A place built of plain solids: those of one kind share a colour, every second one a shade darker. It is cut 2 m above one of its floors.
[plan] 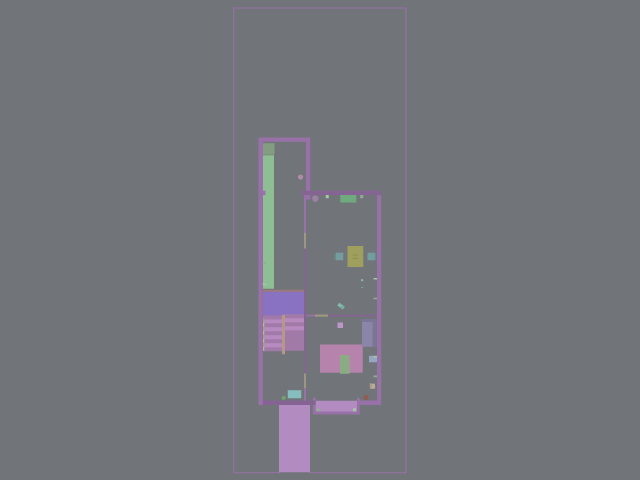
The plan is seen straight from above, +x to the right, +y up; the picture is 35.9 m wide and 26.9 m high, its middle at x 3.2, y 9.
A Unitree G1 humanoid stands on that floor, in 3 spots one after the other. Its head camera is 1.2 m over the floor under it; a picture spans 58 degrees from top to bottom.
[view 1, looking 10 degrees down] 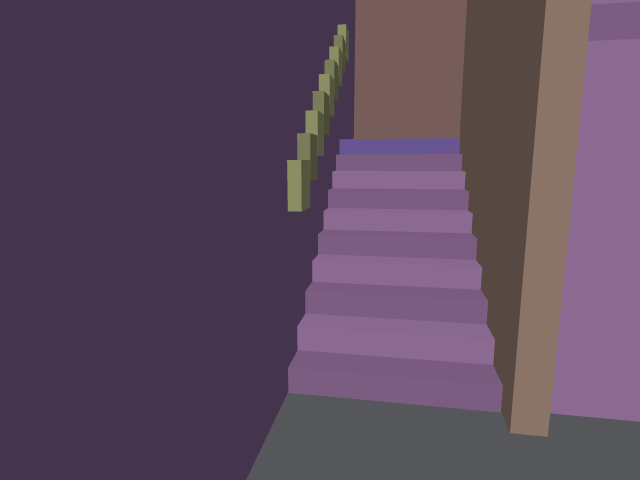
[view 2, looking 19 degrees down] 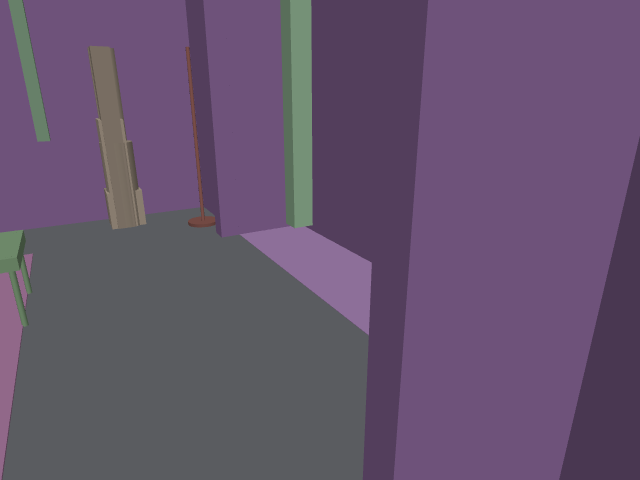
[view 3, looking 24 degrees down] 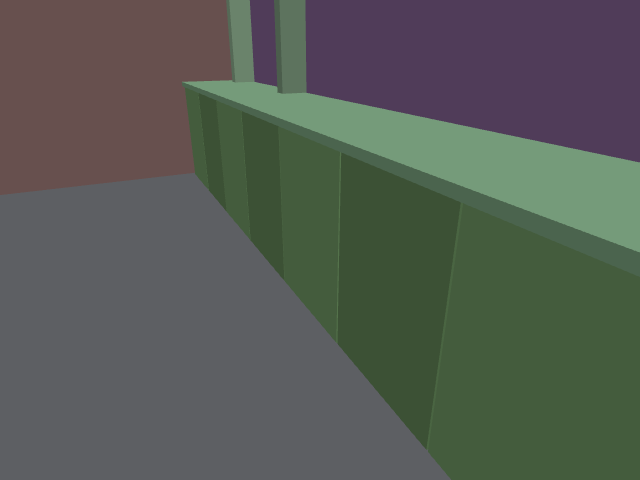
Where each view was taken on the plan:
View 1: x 0.54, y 0.70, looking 100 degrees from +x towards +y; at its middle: tread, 3.05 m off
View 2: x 1.77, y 1.20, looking -30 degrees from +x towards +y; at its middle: ground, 3.68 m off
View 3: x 1.35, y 10.76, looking -116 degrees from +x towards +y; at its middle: kitchen_unit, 1.88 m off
